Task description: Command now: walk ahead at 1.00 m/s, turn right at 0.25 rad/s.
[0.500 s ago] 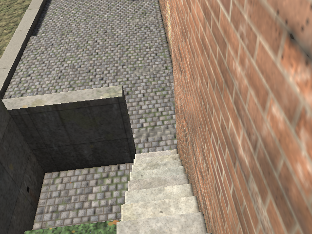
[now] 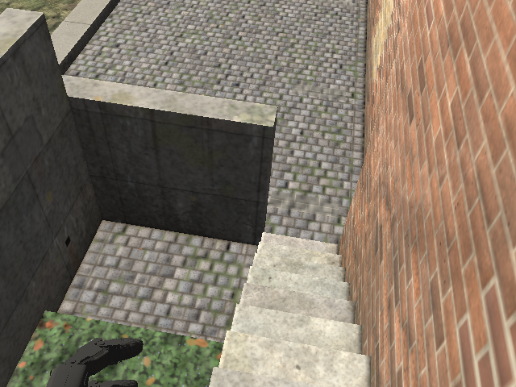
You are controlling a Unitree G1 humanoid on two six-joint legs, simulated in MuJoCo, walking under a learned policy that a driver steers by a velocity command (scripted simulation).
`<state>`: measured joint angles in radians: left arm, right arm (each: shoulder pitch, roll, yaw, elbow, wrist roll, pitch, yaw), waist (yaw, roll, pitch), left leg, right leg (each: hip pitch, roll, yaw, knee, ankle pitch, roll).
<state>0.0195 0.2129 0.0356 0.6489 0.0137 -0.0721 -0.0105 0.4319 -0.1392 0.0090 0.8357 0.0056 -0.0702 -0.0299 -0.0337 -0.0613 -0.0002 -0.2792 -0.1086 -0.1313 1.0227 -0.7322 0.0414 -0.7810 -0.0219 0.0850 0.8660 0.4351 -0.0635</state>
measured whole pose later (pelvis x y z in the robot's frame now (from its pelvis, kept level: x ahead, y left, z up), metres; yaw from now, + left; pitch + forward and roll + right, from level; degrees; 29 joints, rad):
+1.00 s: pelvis +0.80 -0.21 -0.72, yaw -6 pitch +0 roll +0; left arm 0.44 0.20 0.05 0.90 -0.02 -0.05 0.09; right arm 0.53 -0.27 -0.08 0.95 -0.03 -0.08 0.04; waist -0.05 0.08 0.17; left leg -0.45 -0.17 -0.04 0.66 -0.07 0.16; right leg -0.46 -0.05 -0.10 2.27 -0.77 0.10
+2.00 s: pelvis +1.49 -0.39 -1.31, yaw -19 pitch -4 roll +4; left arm 0.48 0.22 0.01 1.09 0.02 -0.01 -0.02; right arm 0.25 -0.24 -0.04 0.97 0.08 0.07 -0.05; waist 0.02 0.10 0.04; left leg -0.61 -0.17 -0.22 2.02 -0.71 -0.10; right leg -0.37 -0.10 0.05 0.77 -0.29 0.01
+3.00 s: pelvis +1.59 -0.36 -1.35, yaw -20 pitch -1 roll +1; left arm 0.29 0.23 0.02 0.77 -0.01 0.05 0.01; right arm -0.02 -0.32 -0.07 0.60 0.00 0.05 -0.05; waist 0.08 0.11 0.05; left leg -0.61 -0.06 -0.16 1.44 -0.43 -0.09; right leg -0.43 0.13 0.21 0.98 -0.51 0.00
